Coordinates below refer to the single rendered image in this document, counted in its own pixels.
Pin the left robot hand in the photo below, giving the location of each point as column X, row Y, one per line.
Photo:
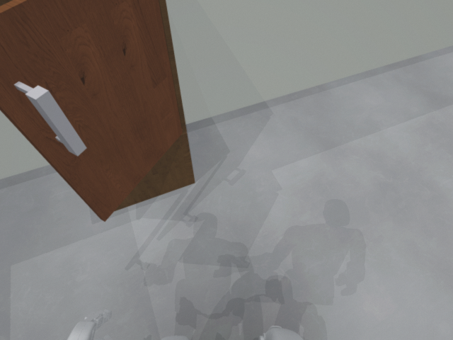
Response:
column 85, row 330

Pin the handle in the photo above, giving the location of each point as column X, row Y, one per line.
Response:
column 48, row 108

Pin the cupboard door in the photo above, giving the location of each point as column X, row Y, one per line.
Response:
column 106, row 64

